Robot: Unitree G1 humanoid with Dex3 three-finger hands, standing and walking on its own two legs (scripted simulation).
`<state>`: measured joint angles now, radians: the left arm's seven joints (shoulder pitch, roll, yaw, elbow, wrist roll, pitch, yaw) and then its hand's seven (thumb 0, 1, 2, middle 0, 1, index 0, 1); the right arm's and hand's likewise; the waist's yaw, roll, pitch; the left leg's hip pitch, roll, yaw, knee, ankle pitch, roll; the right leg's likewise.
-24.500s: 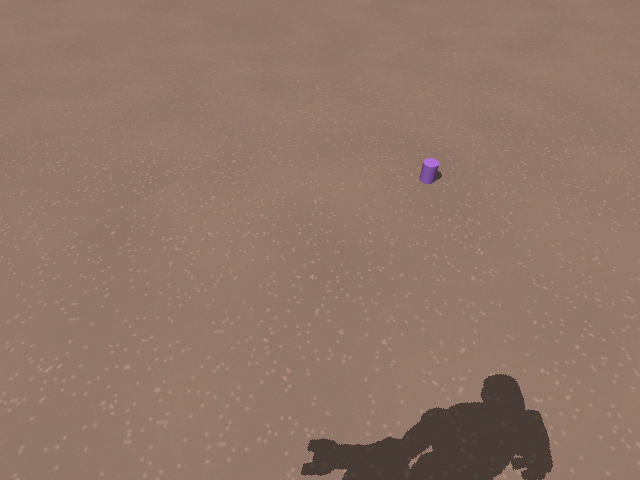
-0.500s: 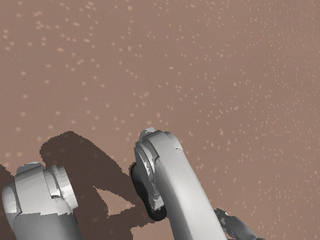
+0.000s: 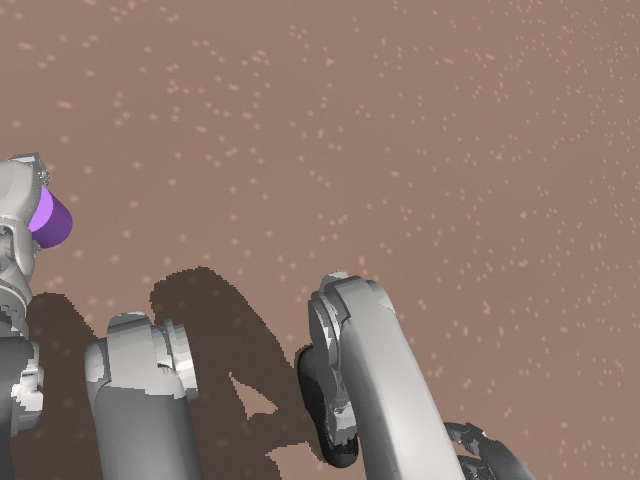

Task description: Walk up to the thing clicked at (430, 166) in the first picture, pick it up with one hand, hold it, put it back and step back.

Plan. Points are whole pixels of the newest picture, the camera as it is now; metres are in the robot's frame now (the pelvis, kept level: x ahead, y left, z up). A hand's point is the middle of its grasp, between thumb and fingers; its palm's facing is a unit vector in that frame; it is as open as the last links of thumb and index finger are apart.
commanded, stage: settle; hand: left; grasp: from above
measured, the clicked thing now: (31, 215) +0.46 +0.30 -0.25
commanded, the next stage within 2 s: lift in 0.34 s
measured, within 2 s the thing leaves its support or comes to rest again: neither
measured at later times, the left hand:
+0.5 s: hand out of the picture +0.43 +0.30 -0.14, palm faces -0.46 -0.09 -0.88, open 10.1 cm
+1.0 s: hand out of the picture +0.38 +0.31 -0.03, palm faces -0.47 -0.15 -0.87, open 10.1 cm
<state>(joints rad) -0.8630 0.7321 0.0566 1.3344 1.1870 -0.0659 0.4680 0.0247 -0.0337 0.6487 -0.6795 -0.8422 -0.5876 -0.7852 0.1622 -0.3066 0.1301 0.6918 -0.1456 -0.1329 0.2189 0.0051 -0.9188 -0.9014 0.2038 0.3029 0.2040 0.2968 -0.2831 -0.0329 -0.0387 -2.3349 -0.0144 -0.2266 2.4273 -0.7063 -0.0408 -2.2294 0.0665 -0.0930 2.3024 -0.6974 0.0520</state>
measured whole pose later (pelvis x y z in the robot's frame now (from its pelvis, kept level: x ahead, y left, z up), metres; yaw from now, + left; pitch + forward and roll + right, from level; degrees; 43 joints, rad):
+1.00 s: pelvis +0.00 +0.00 +0.10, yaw +7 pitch +36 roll -6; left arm -0.63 0.59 -0.04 0.90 1.04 -0.04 0.12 0.01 -0.04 0.63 -0.73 -0.78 -0.63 -0.73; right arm 0.20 -0.26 0.01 0.62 -0.03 0.04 0.06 0.01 -0.92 -0.90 0.21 0.30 0.21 0.30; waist -0.17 0.03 -0.17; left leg -2.03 0.00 -0.12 2.06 -0.66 -0.03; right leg -1.96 0.02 -0.02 2.01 -0.67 0.05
